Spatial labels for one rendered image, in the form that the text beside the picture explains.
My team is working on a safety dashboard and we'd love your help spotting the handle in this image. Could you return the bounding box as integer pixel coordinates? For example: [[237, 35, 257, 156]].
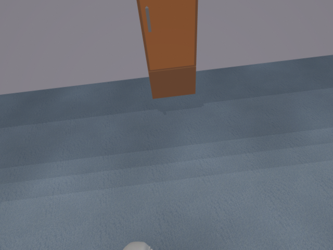
[[145, 6, 151, 32]]

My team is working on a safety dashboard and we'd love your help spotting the cupboard door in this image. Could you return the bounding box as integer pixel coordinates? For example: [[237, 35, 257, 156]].
[[139, 0, 196, 70]]

